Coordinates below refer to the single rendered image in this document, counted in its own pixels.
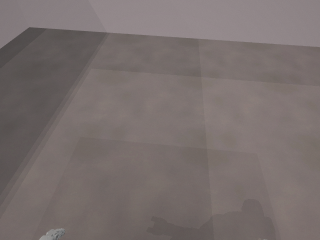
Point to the robot left hand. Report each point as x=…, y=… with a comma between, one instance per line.
x=53, y=234

